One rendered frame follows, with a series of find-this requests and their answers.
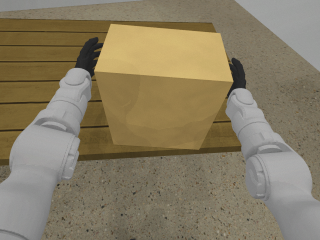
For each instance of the right robot forearm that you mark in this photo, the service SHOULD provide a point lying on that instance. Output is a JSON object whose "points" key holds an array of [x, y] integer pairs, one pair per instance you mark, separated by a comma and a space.
{"points": [[253, 131]]}

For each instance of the robot right upper arm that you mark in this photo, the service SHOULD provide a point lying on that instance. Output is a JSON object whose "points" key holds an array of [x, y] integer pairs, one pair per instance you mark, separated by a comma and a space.
{"points": [[282, 181]]}

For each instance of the robot left upper arm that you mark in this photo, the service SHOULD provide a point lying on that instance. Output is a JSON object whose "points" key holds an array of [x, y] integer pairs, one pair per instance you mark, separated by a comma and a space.
{"points": [[44, 157]]}

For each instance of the left robot forearm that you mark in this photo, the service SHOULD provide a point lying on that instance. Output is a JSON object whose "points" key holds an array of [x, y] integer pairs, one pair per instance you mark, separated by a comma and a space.
{"points": [[66, 109]]}

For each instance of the robot right hand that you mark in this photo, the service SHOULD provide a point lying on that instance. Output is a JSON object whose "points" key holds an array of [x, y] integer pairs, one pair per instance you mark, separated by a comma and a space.
{"points": [[238, 75]]}

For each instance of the carton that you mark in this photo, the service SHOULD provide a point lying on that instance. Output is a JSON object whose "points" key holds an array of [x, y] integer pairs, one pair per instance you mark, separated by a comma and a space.
{"points": [[161, 87]]}

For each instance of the table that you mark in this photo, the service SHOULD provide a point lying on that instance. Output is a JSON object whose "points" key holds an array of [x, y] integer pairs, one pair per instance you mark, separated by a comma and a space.
{"points": [[35, 54]]}

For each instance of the robot left hand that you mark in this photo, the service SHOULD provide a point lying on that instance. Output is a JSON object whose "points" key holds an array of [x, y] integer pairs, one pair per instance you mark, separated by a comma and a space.
{"points": [[87, 55]]}

